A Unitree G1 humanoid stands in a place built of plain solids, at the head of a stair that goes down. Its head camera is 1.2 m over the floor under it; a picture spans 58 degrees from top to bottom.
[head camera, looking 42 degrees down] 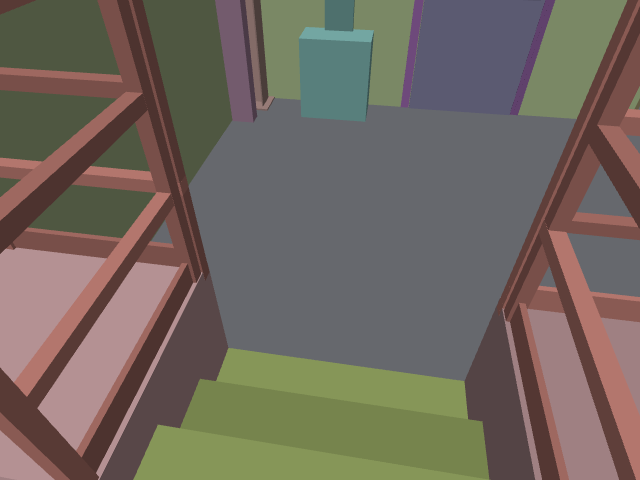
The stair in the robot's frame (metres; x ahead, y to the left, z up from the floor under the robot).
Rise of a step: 0.19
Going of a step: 0.28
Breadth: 1.12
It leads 9 degrees to the right of straight ahead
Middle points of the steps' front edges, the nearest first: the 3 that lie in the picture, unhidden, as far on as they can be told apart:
0.56 -0.02 -0.19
0.84 -0.06 -0.38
1.11 -0.11 -0.57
